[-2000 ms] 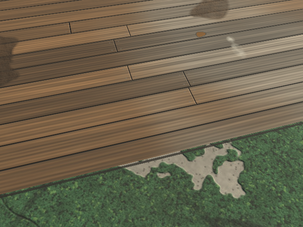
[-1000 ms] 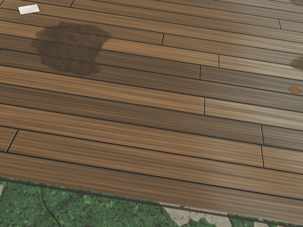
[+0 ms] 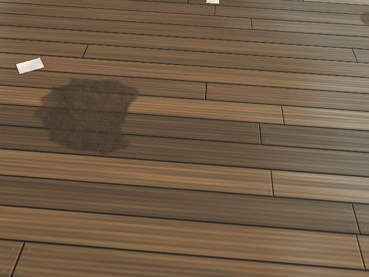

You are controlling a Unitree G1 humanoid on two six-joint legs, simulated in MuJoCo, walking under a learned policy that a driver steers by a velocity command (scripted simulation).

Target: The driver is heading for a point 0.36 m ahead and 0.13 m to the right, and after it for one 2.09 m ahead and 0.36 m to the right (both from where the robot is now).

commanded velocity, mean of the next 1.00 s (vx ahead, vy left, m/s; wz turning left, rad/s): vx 0.21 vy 0.00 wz -0.33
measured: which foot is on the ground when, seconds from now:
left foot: down 0.00-0.22, up 0.24-0.64, down 0.66-1.00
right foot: up 0.00-0.18, down 0.20-0.68, up 0.70-0.90, down 0.92-1.00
